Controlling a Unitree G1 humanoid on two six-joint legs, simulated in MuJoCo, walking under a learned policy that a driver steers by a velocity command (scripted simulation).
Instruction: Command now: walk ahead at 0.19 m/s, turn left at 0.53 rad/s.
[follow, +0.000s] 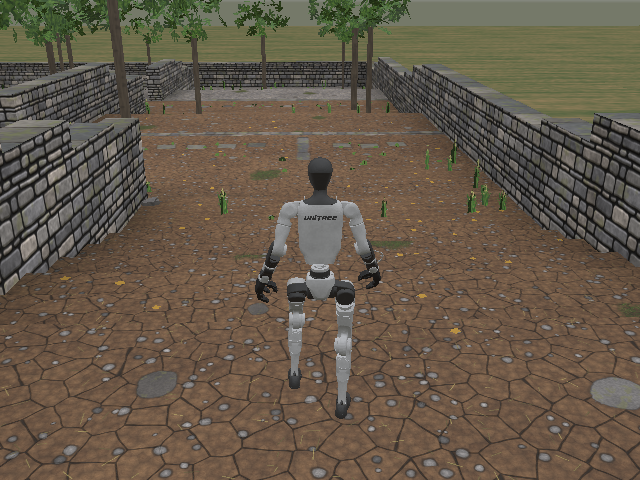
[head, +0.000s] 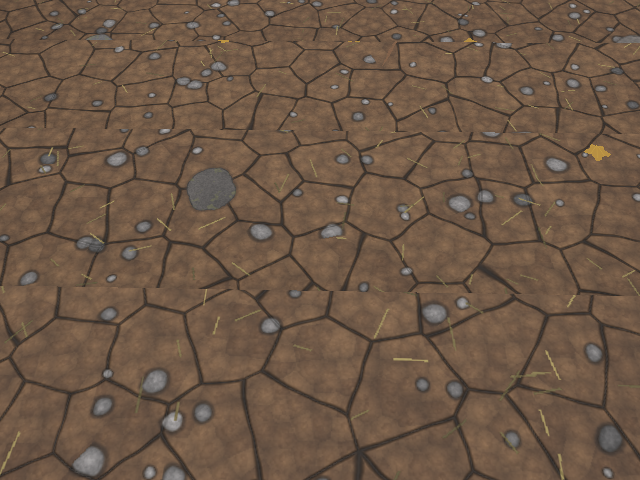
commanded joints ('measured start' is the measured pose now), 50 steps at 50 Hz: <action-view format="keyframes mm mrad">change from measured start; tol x32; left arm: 1 -109 165 37 -75 -18 -7 14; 50 82 20 -34 -79 68 -78 -109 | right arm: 1 27 -27 -4 -71 -2 0 27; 44 -256 24 33 -105 -70 -86 12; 50 451 -84 10 90 -90 -113 -28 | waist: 1 -47 -132 -92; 8 -40 298 -337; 30 12 -214 23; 50 -244 83 -253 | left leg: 1 163 0 8 -125 101 23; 6 417 -104 73 -324 99 126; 8 833 302 -573 -348 774 432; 24 201 155 -303 -553 -594 170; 28 297 174 -303 -440 -600 172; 32 -250 -72 -113 87 -280 33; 47 512 -108 80 -349 111 124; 49 1291 334 -518 -402 206 526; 50 1099 376 -628 -522 28 456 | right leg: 1 -21 -254 46 -34 562 -145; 6 -17 -208 -10 349 567 -59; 8 -511 48 52 975 -519 90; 27 -175 -28 86 290 -189 -42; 31 120 -359 882 -204 -539 -385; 47 -60 -137 458 129 556 -171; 50 -781 100 310 1006 -336 -18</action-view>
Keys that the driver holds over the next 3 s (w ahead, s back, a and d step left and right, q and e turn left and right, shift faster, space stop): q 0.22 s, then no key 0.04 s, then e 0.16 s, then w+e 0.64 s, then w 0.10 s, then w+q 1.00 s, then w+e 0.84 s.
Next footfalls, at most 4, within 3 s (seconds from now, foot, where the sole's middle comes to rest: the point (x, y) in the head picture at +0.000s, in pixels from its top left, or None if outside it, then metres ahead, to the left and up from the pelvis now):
0.14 left None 0.20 0.13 -0.78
0.58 right None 0.15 -0.10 -0.78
0.96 left None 0.40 0.12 -0.78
1.36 right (446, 394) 0.64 -0.20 -0.78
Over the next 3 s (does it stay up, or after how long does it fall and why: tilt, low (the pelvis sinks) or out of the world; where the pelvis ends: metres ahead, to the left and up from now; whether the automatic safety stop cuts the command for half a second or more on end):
stays up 1.39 0.05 -0.17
